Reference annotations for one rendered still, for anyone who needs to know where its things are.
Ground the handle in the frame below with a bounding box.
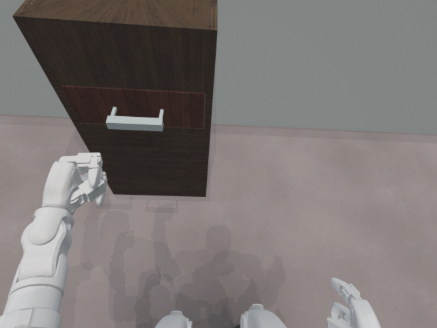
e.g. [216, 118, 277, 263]
[106, 107, 164, 131]

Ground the robot right hand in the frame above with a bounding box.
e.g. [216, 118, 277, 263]
[327, 277, 381, 328]

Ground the cabinet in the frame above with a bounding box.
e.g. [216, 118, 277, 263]
[13, 0, 218, 197]

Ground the left robot thigh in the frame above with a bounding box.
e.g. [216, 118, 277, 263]
[155, 314, 193, 328]

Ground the robot left forearm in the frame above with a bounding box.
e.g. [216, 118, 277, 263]
[0, 206, 74, 328]

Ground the drawer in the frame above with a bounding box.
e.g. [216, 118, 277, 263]
[61, 85, 204, 128]

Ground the robot left hand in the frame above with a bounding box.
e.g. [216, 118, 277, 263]
[42, 152, 107, 216]

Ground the robot right shin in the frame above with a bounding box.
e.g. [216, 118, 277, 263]
[248, 304, 264, 312]

